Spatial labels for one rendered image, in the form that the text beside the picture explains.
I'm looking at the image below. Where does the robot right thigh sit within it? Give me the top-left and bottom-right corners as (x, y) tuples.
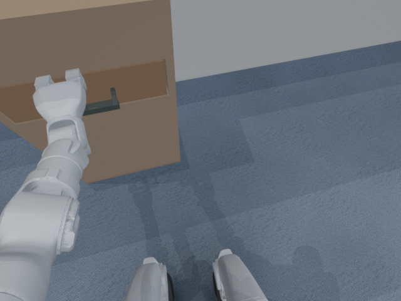
(212, 254), (268, 301)

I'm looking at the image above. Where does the robot left upper arm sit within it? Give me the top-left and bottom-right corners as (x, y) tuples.
(0, 191), (80, 301)

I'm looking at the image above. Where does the drawer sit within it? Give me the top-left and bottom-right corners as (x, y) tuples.
(0, 60), (167, 123)

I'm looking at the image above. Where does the left robot forearm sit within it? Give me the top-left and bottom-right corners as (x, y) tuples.
(0, 115), (89, 240)

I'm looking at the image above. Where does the left robot hand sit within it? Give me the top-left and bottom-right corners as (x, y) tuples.
(33, 68), (91, 155)

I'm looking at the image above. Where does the robot right shin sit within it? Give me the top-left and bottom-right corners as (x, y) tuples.
(217, 249), (232, 301)

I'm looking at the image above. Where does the cabinet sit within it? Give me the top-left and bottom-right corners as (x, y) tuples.
(0, 0), (180, 184)

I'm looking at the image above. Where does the handle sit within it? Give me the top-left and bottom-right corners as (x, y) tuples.
(83, 87), (120, 116)

